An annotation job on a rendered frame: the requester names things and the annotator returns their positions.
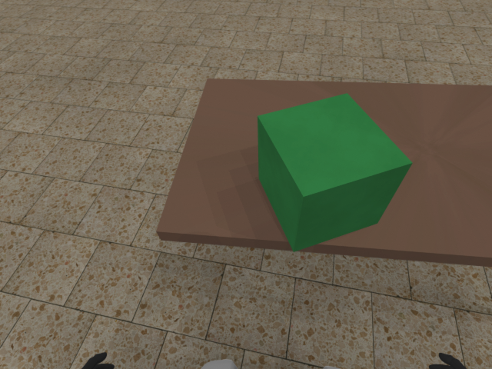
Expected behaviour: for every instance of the robot left hand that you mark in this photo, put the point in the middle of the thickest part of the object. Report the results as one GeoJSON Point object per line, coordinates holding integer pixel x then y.
{"type": "Point", "coordinates": [93, 362]}

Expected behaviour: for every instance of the robot right hand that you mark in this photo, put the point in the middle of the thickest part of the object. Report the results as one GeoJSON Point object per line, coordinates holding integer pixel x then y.
{"type": "Point", "coordinates": [450, 360]}

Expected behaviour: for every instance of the carton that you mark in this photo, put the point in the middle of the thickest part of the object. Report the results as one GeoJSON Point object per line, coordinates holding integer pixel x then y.
{"type": "Point", "coordinates": [327, 169]}

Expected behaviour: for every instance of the table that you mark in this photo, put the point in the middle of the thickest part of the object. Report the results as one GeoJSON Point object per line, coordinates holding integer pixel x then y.
{"type": "Point", "coordinates": [441, 212]}

